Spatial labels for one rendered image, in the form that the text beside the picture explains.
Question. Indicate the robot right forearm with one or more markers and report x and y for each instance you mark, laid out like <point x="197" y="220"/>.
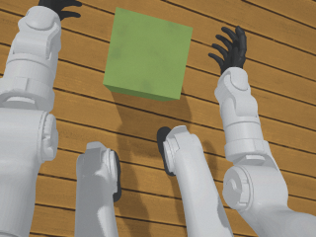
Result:
<point x="245" y="144"/>

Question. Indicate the robot right thigh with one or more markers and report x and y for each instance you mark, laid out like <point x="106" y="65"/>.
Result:
<point x="204" y="212"/>

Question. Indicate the right robot hand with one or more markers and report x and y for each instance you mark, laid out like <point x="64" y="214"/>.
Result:
<point x="235" y="56"/>

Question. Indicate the right robot upper arm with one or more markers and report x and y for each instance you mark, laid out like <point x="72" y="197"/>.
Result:
<point x="259" y="194"/>

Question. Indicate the left robot hand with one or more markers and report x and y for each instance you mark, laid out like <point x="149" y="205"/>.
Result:
<point x="58" y="5"/>

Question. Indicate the left robot upper arm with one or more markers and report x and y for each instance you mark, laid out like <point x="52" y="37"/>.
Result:
<point x="28" y="138"/>

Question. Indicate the robot left forearm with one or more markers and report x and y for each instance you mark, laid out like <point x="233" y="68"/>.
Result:
<point x="31" y="65"/>

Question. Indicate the robot left shin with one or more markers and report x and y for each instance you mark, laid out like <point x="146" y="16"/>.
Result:
<point x="80" y="159"/>

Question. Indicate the carton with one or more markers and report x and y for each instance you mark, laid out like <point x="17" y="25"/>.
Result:
<point x="147" y="56"/>

